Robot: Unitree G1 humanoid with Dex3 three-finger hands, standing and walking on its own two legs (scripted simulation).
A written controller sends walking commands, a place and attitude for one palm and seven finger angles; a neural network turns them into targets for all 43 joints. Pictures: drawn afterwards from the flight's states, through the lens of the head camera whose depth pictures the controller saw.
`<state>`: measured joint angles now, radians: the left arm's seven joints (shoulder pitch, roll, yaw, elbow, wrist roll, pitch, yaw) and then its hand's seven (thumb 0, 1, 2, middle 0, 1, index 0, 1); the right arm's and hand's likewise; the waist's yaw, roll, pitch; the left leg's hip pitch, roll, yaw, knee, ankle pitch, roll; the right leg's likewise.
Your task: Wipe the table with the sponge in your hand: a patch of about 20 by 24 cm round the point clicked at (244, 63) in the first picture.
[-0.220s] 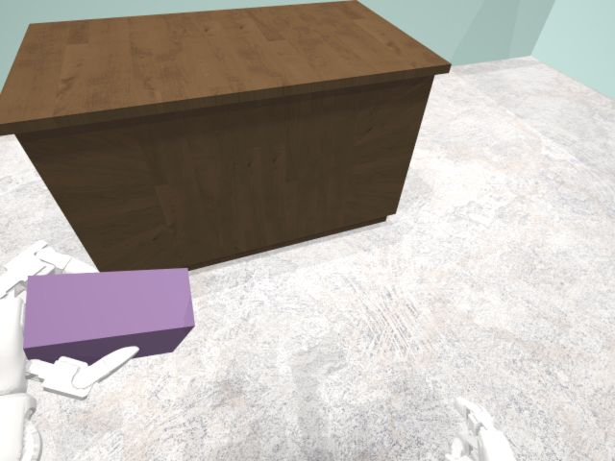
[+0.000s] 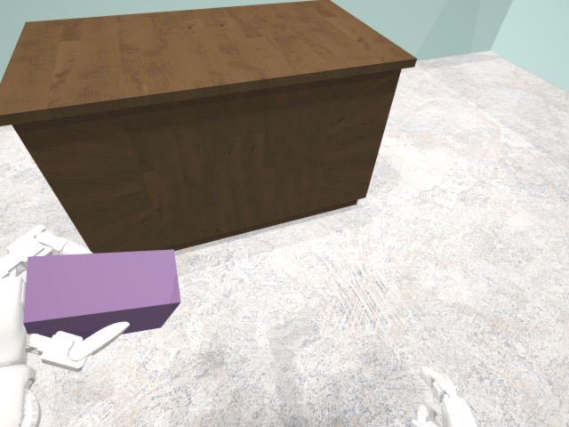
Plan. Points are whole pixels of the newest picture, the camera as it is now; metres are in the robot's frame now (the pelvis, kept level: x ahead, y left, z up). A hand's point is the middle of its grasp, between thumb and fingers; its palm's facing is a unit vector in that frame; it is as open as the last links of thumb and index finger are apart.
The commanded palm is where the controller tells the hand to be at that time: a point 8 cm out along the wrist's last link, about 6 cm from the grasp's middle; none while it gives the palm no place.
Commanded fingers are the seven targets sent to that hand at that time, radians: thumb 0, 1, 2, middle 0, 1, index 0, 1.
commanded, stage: stand and wait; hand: left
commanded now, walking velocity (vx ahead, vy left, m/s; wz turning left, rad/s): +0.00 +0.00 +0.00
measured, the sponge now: (127, 295) +0.23 +0.20 +0.13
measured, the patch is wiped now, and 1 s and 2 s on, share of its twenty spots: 0.00 0.00 0.00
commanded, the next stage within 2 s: look at it before walking up in 0.04 s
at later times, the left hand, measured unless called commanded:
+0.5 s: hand (81, 287) +0.22 +0.23 +0.16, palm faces +0.43 -0.82 -0.37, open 10.0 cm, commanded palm +0.17 +0.27 +0.18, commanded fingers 0.00 0.10 1.30 -1.20 -1.60 -1.20 -1.60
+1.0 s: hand (147, 191) +0.36 +0.21 +0.17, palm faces +0.36 -0.82 -0.44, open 10.0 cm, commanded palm +0.30 +0.25 +0.18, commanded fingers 0.00 0.10 1.30 -1.20 -1.60 -1.20 -1.60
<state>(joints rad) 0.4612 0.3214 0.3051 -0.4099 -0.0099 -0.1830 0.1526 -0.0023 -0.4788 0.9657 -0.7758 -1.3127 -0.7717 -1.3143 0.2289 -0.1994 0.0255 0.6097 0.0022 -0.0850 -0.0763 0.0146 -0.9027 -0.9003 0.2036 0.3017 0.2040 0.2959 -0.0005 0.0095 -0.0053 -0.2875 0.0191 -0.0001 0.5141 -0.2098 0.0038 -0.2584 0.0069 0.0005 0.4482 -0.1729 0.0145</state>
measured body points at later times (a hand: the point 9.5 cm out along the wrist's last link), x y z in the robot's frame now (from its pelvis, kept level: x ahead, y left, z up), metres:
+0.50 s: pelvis +0.01 -0.01 -0.01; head +0.00 -0.01 +0.44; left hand +0.19 +0.28 +0.18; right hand +0.16 -0.24 -0.09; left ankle +0.04 +0.11 -0.74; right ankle +0.04 -0.13 -0.73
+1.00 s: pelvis +0.13 -0.02 +0.00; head +0.15 -0.02 +0.45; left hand +0.33 +0.25 +0.19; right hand +0.27 -0.23 -0.10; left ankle +0.06 +0.11 -0.74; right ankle +0.21 -0.14 -0.69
